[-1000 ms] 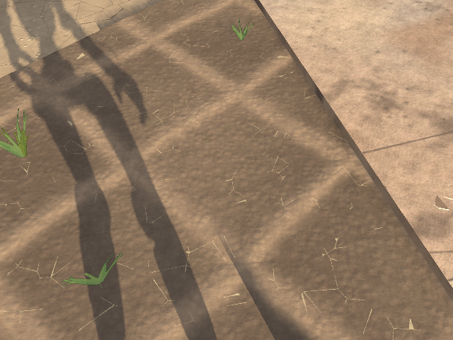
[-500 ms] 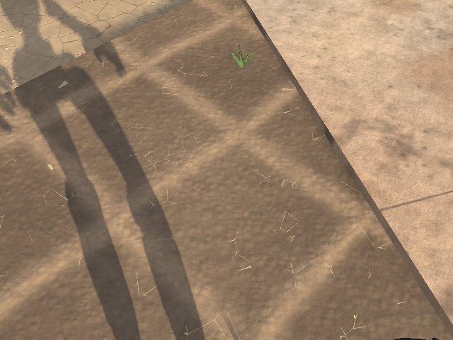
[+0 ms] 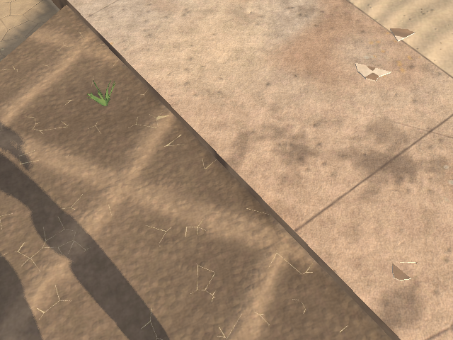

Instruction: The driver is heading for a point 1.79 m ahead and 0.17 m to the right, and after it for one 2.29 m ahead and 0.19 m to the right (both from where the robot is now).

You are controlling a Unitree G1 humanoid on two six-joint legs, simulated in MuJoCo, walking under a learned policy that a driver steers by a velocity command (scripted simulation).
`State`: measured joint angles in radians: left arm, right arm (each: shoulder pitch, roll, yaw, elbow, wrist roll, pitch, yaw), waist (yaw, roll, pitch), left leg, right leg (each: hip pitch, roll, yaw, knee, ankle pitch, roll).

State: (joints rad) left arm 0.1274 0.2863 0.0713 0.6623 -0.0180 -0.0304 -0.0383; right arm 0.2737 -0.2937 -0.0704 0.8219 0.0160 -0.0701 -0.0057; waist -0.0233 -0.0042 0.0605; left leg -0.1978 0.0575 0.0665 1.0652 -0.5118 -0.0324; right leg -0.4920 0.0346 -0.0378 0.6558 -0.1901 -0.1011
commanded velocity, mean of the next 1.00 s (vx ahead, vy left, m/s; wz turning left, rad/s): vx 0.19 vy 0.00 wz -0.38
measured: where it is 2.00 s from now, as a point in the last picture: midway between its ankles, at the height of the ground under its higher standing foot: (294, 225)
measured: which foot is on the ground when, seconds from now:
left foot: up 0.00-0.36, down 0.38-0.76, up 0.78-1.00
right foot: down 0.00-0.40, up 0.42-0.74, down 0.76-1.00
